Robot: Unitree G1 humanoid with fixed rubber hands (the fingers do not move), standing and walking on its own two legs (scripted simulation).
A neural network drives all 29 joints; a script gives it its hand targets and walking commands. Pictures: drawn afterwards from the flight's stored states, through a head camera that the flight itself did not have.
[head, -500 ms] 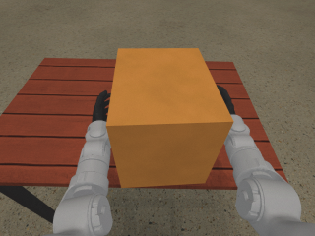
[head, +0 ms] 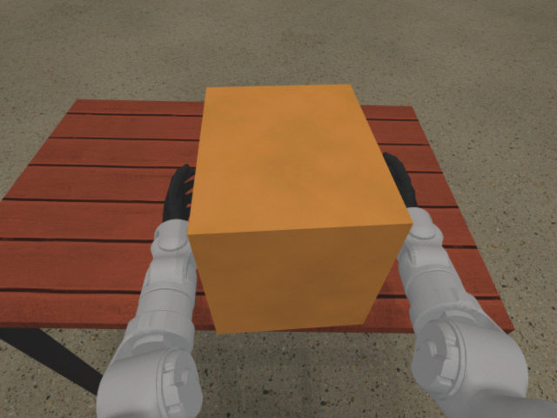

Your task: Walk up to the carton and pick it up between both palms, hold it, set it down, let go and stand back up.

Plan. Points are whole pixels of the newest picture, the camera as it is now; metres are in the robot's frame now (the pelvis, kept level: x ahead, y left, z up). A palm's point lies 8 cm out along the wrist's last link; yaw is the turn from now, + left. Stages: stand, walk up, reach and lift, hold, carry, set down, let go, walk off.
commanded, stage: set down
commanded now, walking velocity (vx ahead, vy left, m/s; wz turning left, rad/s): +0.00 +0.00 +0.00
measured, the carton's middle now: (285, 206) +0.44 +0.05 +0.05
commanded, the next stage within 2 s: none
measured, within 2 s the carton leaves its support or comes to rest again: neither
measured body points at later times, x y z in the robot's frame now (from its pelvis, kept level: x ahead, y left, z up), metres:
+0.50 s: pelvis +0.00 +0.00 +0.00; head +0.02 +0.02 +0.45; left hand +0.39 +0.21 +0.07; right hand +0.43 -0.12 +0.09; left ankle +0.02 +0.13 -0.75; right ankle -0.02 -0.08 -0.75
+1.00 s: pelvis +0.00 +0.01 +0.00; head +0.02 +0.02 +0.45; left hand +0.39 +0.21 +0.06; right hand +0.43 -0.12 +0.08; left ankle +0.02 +0.13 -0.75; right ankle -0.02 -0.08 -0.75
